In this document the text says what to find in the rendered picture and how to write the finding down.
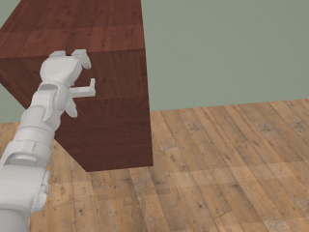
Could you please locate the left robot upper arm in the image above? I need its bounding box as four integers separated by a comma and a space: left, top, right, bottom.
0, 163, 50, 232

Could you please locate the robot left forearm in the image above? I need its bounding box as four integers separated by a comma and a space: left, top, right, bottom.
0, 80, 70, 170

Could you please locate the left robot hand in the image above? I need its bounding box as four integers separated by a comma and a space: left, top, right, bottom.
40, 49, 92, 118

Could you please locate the cabinet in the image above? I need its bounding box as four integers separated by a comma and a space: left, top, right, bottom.
0, 0, 154, 172

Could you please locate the drawer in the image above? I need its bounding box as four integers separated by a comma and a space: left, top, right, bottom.
0, 52, 142, 103

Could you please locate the handle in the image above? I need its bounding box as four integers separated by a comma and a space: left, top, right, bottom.
70, 78, 96, 98

